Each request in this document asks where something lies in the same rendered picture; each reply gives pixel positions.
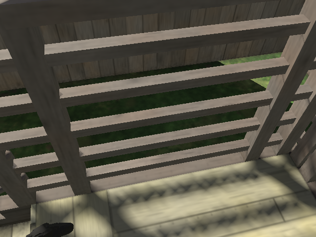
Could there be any robot left hand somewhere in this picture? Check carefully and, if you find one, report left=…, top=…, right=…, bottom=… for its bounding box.
left=26, top=222, right=74, bottom=237

